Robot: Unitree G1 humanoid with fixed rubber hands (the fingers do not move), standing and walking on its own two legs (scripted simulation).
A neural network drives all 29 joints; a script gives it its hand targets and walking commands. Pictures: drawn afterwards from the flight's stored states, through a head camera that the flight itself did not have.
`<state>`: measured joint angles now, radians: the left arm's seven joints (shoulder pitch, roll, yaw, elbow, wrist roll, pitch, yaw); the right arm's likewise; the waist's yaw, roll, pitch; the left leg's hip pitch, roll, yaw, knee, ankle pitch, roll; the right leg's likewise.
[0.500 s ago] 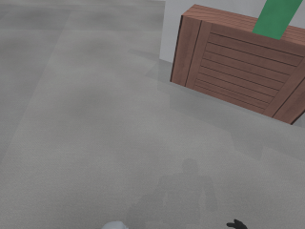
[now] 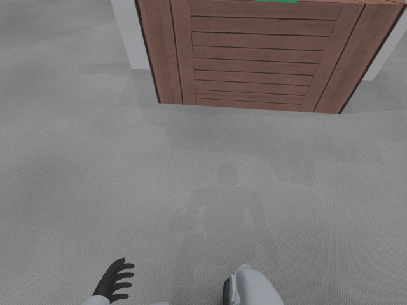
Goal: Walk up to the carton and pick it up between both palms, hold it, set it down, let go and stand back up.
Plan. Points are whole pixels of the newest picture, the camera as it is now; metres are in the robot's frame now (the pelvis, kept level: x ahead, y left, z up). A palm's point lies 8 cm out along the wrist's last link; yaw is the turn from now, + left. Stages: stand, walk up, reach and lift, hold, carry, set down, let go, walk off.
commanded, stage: walk up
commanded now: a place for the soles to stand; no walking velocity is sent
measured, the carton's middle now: out of the picture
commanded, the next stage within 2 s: none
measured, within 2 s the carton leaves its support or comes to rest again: neither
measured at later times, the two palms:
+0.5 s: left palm (87, 214) +0.31 +0.31 -0.10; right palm (304, 263) +0.20 -0.19 -0.08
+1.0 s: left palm (153, 132) +0.57 +0.18 -0.10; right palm (315, 149) +0.51 -0.29 -0.10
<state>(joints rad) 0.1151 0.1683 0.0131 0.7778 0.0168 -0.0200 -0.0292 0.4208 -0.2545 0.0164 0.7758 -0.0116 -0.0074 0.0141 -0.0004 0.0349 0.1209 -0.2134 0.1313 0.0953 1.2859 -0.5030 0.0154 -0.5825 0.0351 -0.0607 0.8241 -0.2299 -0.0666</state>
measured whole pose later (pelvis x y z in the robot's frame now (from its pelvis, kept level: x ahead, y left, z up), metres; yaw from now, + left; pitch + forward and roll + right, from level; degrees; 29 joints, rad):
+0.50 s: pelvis +0.23 +0.05 +0.02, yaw -4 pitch -5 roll +0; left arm 0.32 0.29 0.06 0.84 0.06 0.01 -0.07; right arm 0.48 -0.18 0.00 0.82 -0.02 -0.08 -0.04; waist -0.03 -0.08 -0.01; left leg -0.24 0.07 0.13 0.73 -0.42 0.01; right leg -0.62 -0.04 -0.01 1.22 -0.37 0.07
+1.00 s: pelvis +0.47 -0.04 +0.02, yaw -4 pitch -3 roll -1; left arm 0.23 0.14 0.03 0.80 0.03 -0.04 0.00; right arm 0.35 -0.23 -0.04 0.73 -0.03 -0.04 0.00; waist 0.02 0.04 0.12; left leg -0.49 0.06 0.02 1.26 -0.48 0.02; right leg -0.38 -0.05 -0.17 0.73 -0.30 -0.05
